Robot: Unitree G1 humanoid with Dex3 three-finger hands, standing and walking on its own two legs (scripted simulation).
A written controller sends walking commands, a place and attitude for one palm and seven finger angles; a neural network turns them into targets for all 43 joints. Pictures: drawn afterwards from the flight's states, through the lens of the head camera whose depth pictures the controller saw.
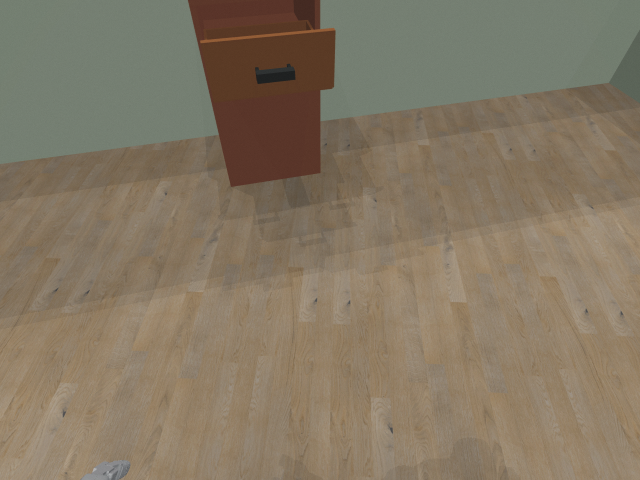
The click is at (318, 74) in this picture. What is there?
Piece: drawer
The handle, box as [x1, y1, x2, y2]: [255, 64, 294, 83]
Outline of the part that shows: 294,69 289,64 287,64 287,66 283,68 259,70 257,67 255,67 257,82 262,83 294,79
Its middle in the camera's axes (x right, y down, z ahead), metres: -0.14 -0.51 +1.18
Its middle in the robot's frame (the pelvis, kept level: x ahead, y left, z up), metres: +1.21 +0.21 -0.07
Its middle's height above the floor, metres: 0.70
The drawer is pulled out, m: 0.30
